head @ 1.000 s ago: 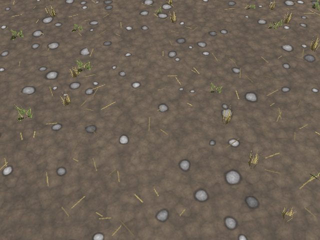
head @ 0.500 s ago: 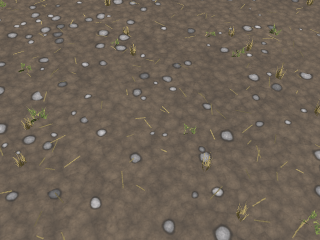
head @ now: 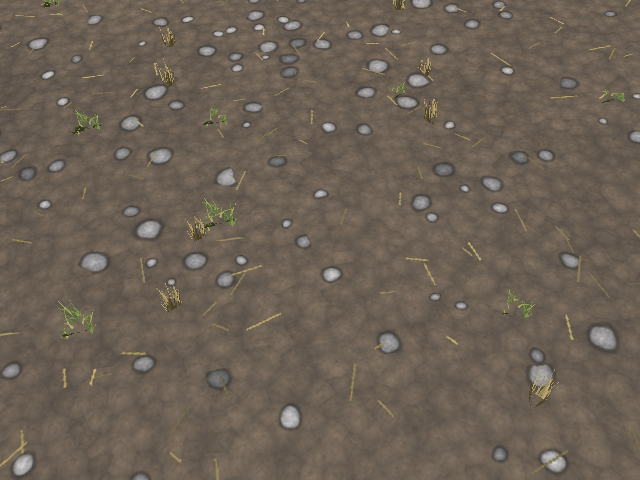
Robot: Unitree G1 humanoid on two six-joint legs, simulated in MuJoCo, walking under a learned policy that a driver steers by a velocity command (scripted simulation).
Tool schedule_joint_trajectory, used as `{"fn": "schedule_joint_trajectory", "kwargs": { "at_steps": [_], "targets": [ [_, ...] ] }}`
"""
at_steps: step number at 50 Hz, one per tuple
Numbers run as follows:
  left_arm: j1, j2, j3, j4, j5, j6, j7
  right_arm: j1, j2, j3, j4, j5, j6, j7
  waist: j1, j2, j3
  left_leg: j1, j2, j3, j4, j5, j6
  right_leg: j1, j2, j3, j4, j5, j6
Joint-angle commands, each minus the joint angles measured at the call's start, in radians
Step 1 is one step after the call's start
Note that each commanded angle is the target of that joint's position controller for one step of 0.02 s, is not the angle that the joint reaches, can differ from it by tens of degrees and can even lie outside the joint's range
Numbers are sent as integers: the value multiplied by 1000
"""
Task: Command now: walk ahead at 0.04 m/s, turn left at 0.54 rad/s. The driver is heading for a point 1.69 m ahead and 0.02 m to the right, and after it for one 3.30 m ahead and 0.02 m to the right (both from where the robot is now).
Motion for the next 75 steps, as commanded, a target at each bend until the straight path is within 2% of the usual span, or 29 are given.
{"fn": "schedule_joint_trajectory", "kwargs": {
  "at_steps": [1,5,7,8,9,10,11,12,13,14,15,17,19,22,26,28,29,30,31,32,33,34,36,39,47,62,75],
  "targets": [
    [-26,169,49,-55,-3,-2,12,17,-30,-1,-86,-4,-5,11,5,-198,-154,29,39,27,-118,51,0,154,-249,131,-114,343,-222],
    [-20,209,62,-39,-19,5,4,-1,-55,-6,-115,-4,-2,34,14,-213,-163,137,38,71,-288,85,43,156,-285,103,-99,283,-209],
    [-31,217,64,-31,-36,6,1,26,-59,-13,-114,-5,1,44,-12,-206,-154,208,24,98,-430,156,82,143,-287,81,-54,222,-171],
    [-30,210,63,-23,-46,7,1,61,-60,-18,-101,-7,1,46,-31,-192,-153,281,1,115,-532,226,110,112,-268,54,-6,163,-132],
    [18,179,57,2,-45,8,-2,94,-84,-29,-91,-13,0,40,-34,-131,-142,377,-4,76,-622,314,145,36,-228,1,88,56,-63],
    [54,114,38,-3,-9,10,-9,103,-181,-51,-107,-16,-4,23,0,144,-124,506,210,-232,-718,590,228,-184,-112,-111,358,-231,45],
    [-15,118,35,-58,5,8,-1,76,-248,-56,-142,-46,-18,24,-25,293,-112,457,411,-465,-738,744,426,-372,13,-40,579,-524,89],
    [-70,162,48,-57,-8,9,6,90,-190,-41,-138,-63,-39,30,-73,178,-146,417,377,-421,-757,666,445,-361,-9,66,701,-506,78],
    [-55,171,55,-46,-24,15,9,48,-156,-27,-129,-58,-55,31,-38,142,-123,396,315,-330,-748,607,388,-355,-24,88,728,-422,62],
    [-18,166,58,-13,-22,22,16,-7,-127,-20,-130,-40,-60,27,-9,96,-120,395,260,-270,-740,545,332,-348,-34,95,713,-345,62],
    [2,172,61,3,-14,28,20,-43,-97,-7,-132,-25,-61,23,4,105,-119,386,240,-233,-734,579,310,-330,-35,93,712,-290,71],
    [35,156,58,18,-18,29,16,-52,-63,11,-128,-29,-62,14,23,106,-142,365,208,-184,-733,653,309,-253,-20,85,731,-215,87],
    [34,137,50,24,-26,28,12,-50,-48,18,-120,-34,-64,10,18,95,-143,391,197,-165,-735,635,311,-233,-24,88,643,-180,96],
    [0,110,33,19,-23,28,5,-42,-57,17,-103,-33,-61,7,-7,102,-124,404,196,-181,-737,545,313,-167,-36,90,441,-183,101],
    [1,124,31,27,-29,25,0,-42,-68,16,-74,-35,-55,19,-27,106,-87,353,204,-231,-740,451,335,-52,-25,71,271,-237,93],
    [29,114,27,43,-29,19,-2,-62,-50,25,-59,-27,-55,23,-5,90,-79,340,189,-241,-721,440,321,17,-17,63,131,-173,80],
    [56,102,22,57,-23,13,-5,-69,-36,31,-49,-20,-56,24,19,73,-79,320,169,-229,-707,435,296,89,-12,56,-3,-51,68],
    [69,115,20,64,-10,7,-8,-44,-22,36,-35,-21,-62,24,22,41,-94,291,147,-220,-701,412,255,176,-36,88,-62,90,51],
    [85,157,24,63,-1,3,-6,-24,-8,41,-28,-38,-72,27,5,-20,-123,255,105,-182,-667,351,209,254,-108,153,-41,265,27],
    [63,214,40,79,-14,4,-7,23,-15,34,-24,-43,-81,35,-54,-137,-122,248,30,-106,-675,278,175,232,-115,141,28,238,-11],
    [44,156,31,77,-21,1,-15,-26,-21,36,-16,-47,-81,35,-15,-136,-120,304,6,-70,-657,251,147,157,-92,135,9,91,-23],
    [33,125,21,78,-13,-3,-18,-66,-28,32,-19,-42,-76,33,-3,-123,-97,315,4,-65,-641,245,143,120,-80,131,-8,28,-13],
    [22,118,14,84,-8,-14,-18,-80,-16,32,-17,-36,-60,24,1,-116,-73,313,12,-73,-634,290,155,95,-66,119,-15,19,7],
    [46,116,9,108,-11,-22,-12,-60,-5,31,3,-36,-52,20,2,-84,-62,312,16,-78,-640,298,160,95,-58,110,-5,5,14],
    [55,112,-2,157,-14,-19,-1,-32,0,25,72,-32,-56,9,6,-32,-44,322,15,-72,-646,324,141,97,-43,104,-6,-9,9],
    [75,95,-15,276,-16,-15,3,-17,1,27,207,-25,-59,-4,6,-37,-28,347,14,-56,-658,347,134,100,-16,86,-28,-12,9],
    [115,84,-25,343,-17,-12,10,-7,13,36,295,-22,-59,-7,6,-33,-14,341,8,-41,-669,335,132,96,-4,77,-36,-21,7]
  ]
}}
Velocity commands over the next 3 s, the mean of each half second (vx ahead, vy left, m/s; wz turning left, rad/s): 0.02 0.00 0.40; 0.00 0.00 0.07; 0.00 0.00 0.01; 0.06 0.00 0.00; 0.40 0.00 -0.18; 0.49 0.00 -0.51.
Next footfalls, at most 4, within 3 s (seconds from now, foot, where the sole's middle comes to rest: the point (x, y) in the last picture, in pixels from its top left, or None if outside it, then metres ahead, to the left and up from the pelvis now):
0.18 left None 0.04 0.15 -0.78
0.60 right None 0.06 -0.09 -0.78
2.54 right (353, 478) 0.45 -0.01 -0.78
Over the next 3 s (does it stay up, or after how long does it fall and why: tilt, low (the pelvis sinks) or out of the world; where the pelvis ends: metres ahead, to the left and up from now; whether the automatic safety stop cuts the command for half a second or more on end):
stays up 0.53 0.07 -0.01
